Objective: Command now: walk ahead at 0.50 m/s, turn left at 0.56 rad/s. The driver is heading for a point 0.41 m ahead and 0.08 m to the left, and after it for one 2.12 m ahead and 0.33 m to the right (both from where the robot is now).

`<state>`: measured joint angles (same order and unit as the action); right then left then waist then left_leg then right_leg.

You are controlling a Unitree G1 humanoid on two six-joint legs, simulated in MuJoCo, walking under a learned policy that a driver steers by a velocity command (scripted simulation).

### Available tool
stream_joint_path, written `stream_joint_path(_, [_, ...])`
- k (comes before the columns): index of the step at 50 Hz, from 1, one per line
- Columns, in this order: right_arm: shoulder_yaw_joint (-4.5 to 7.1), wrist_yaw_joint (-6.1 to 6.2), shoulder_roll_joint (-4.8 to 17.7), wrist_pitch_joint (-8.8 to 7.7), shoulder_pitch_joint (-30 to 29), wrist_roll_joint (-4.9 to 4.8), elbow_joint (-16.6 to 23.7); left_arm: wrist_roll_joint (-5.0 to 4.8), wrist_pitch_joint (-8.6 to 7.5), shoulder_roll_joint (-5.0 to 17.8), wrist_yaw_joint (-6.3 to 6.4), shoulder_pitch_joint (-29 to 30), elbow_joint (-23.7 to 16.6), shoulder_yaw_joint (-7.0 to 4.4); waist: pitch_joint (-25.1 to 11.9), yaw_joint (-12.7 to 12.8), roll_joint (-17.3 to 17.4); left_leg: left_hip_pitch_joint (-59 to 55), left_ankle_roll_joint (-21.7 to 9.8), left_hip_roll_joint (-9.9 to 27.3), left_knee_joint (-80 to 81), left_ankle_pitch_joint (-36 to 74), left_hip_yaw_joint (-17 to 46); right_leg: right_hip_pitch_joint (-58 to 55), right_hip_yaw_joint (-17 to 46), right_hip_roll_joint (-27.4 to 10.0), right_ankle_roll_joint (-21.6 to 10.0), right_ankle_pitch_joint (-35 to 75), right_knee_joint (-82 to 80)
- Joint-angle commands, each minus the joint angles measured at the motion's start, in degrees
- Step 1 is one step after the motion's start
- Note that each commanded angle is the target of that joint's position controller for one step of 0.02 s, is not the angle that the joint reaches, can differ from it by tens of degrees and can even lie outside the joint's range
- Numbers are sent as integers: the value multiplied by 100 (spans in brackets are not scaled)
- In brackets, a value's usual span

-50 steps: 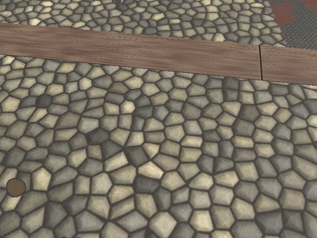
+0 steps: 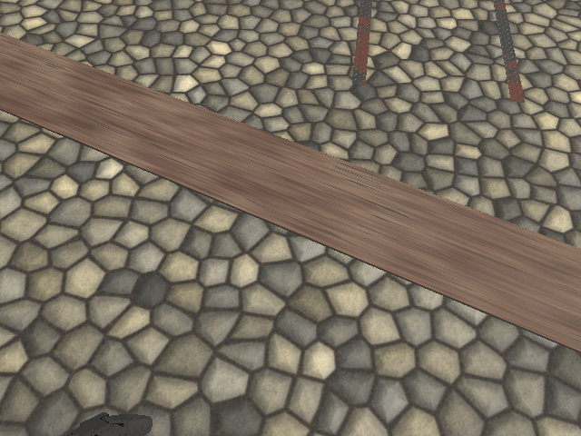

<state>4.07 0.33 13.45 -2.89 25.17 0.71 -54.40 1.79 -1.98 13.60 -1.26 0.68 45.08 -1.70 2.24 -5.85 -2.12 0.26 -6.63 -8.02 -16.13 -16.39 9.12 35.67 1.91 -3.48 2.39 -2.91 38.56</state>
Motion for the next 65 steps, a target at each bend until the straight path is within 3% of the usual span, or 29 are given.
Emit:
stream_joint_path(1, [209, 82, 969, -25, 256, 45, 258, -46, -161, 512, 5, 642, -654, -69, 63, 104, 682, -186, -515, 1552, -229, 3192, 1209, -113, -66, 250, -119, -147, -508])
stream_joint_path(4, [258, 37, 1158, -82, -264, 17, 440, -61, -287, 854, 119, -870, -277, -205, -554, 871, 536, 446, -135, 1190, -1592, 4146, 1052, -2488, -163, 543, -427, -439, -1274])
stream_joint_path(5, [214, -26, 983, -142, -300, -54, 552, 38, -360, 1174, 210, -1714, -169, -301, -1217, 1227, 128, 1100, 3, 831, -2893, 3289, 774, -3833, 553, -226, -674, -913, -1425])
stream_joint_path(6, [88, -31, 404, -159, 26, -243, 771, 182, -325, 1663, 289, -2226, -219, -404, -1990, 1186, -895, 2599, 189, 127, -4556, 44, 53, -5321, 2602, -1826, -1069, -1640, -1691])
stream_joint_path(7, [116, -6, 672, -101, 390, -131, 815, 106, -216, 1661, 253, -1943, -195, -437, -2106, 799, -1433, 3383, 158, 117, -5360, -1547, -201, -5137, 4284, -2292, -1493, -1947, -2218])
stream_joint_path(8, [143, 15, 855, -8, 197, 10, 653, 51, -172, 1049, 226, -1490, -316, -320, -1167, 659, -461, 3614, 150, 569, -5667, -1019, -198, -4299, 3580, -2063, -1432, -2478, -2268])
stream_joint_path(9, [125, -53, 788, 15, -195, 58, 673, 8, -178, 640, 203, -1206, -337, -219, -525, 674, 63, 3542, 195, 757, -5455, -569, -287, -3532, 2620, -1700, -1312, -2162, -2425])
stream_joint_path(10, [114, -105, 672, 47, -335, 73, 718, 31, -195, 529, 201, -1116, -309, -177, -273, 589, -37, 3401, 236, 909, -5219, -367, -350, -3110, 1940, -1431, -1158, -1586, -2585])
stream_joint_path(12, [102, -210, 605, 179, -420, 163, 779, -5, -288, 541, 201, -1320, -135, -171, -129, 508, -361, 3238, 319, 1050, -5065, -225, -458, -2752, 1098, -1162, -1070, -583, -2733])
stream_joint_path(20, [-52, -419, 371, 251, -1807, 128, 1395, -63, -438, 602, 119, -1893, 184, -217, 99, 633, -213, 3812, 504, 1168, -3648, 1115, -744, -2933, -455, -979, -1124, 1144, -3000])
stream_joint_path(23, [-196, -400, 136, 166, -2158, 145, 1435, -96, -420, 684, 91, -2111, 375, -197, 86, 718, -309, 2803, 473, 865, -2276, 1428, -1198, -2748, -863, -789, -1015, 2577, -2709])
stream_joint_path(26, [-203, -287, 291, 92, -2063, 198, 1325, -149, -332, 852, 89, -2351, 615, -209, -101, 674, -506, 2309, 319, 722, -1639, 1268, -1283, -3317, -586, -844, -937, 3448, -2126])
stream_joint_path(28, [-157, -193, 480, -46, -1209, 291, 969, -201, -256, 887, 120, -2321, 694, -209, -480, 257, -286, 1168, 154, 639, -656, 1933, -1223, -3363, -562, -621, -737, 3390, -1015])
stream_joint_path(29, [-95, -129, 814, -140, -695, 397, 807, -234, -265, 717, 128, -2472, 618, -155, -1000, 147, 112, -90, 81, 1331, -785, 3764, -784, -2673, -619, -391, -569, 2014, -196])
stream_joint_path(30, [-15, -58, 1216, -143, -264, 448, 828, -349, -254, 99, 137, -2943, 415, 8, -2043, 208, 1304, -1976, -600, 3276, -1556, 7034, 744, -1236, -815, 138, -366, -1995, 1470])
stream_joint_path(31, [23, -10, 1188, -75, -318, 35, 873, -447, -86, 319, 252, -3138, 604, -65, -2830, 124, 1322, -1908, -1131, 3571, -1575, 7891, 1055, -1183, -123, 527, -377, -3622, 2471])
stream_joint_path(32, [11, 17, 1061, -4, -591, -72, 905, -353, 13, 568, 278, -2888, 596, -172, -2313, 221, 971, -1290, -1036, 3274, -1258, 6979, 524, -935, 80, 363, -392, -3519, 2819])
stream_joint_path(34, [-146, 115, 570, 34, -1332, -31, 988, -154, 101, 497, 241, -2386, 535, -217, -928, 522, 791, 114, -615, 2730, -568, 5215, -123, -692, -5, 112, -335, -2760, 2628])
stream_joint_path(35, [-176, 169, 468, 51, -1531, -43, 996, -70, 188, 441, 207, -2441, 559, -235, -654, 699, 870, 682, -483, 2546, -317, 4649, -428, -926, -58, 50, -262, -2459, 2487])
stream_joint_path(42, [-105, 201, 517, 77, -1737, 88, 990, -9, 560, 242, 97, -2078, 259, -281, -472, 827, 1053, 1727, -563, 2457, 213, 1536, -1136, -1236, -357, 15, -177, -1700, 1725])
stream_joint_path(49, [82, 146, 963, 292, -1575, 83, 924, -55, 561, 374, -36, -1686, -191, -279, -551, 705, 895, 1606, -313, 2797, -336, 571, -1205, -2002, -703, 168, -485, -1854, 53])
stream_joint_path(50, [103, 142, 986, 332, -1562, 67, 911, -51, 513, 394, -29, -1851, -161, -288, -552, 792, 706, 1792, -62, 2694, -690, 390, -1386, -2414, -705, 270, -582, -1559, -546])
stream_joint_path(51, [113, 119, 873, 398, -1331, 100, 834, -21, 441, 576, -4, -2011, -114, -332, -412, 810, 73, 2079, 328, 2395, -1439, -106, -1686, -2652, -159, 112, -696, -1285, -1427])
stream_joint_path(52, [29, 66, 429, 477, -1029, 131, 930, 15, 367, 1174, 74, -1955, -258, -430, -275, 620, -1581, 3057, 830, 1589, -3103, -1620, -2260, -2842, 1927, -1395, -1013, -426, -2293])
stream_joint_path(53, [8, 141, 505, 569, -1695, 102, 1256, -10, 376, 1708, 135, -2108, -286, -589, 100, 928, -1588, 3602, 906, 851, -3853, -2062, -1445, -2181, 2792, -1930, -1754, 450, -2526])
stream_joint_path(54, [17, 152, 583, 612, -1837, 76, 1258, -21, 392, 1444, 175, -2096, -223, -551, 141, 825, -802, 3554, 901, 1021, -4327, -1583, -1000, -2146, 2275, -1598, -1775, 263, -2442])
stream_joint_path(56, [55, 108, 635, 529, -1569, 11, 1091, -71, 426, 1127, 181, -1332, -404, -453, 30, 471, -522, 3438, 819, 1018, -4363, -640, -812, -2210, 1515, -876, -1444, -64, -2332])
stream_joint_path(58, [106, 65, 737, 494, -1327, 129, 964, -142, 398, 923, 161, -1168, -535, -399, -372, 452, -451, 3311, 830, 923, -4652, -368, -846, -2563, 1272, -665, -1450, 751, -2136])
stream_joint_path(65, [46, 111, 617, 546, -1649, 41, 1215, -119, 366, 1090, 169, -1714, -490, -470, -444, 774, -464, 3395, 951, 844, -3677, -579, -675, -3169, 1857, -714, -1649, 540, -2008])
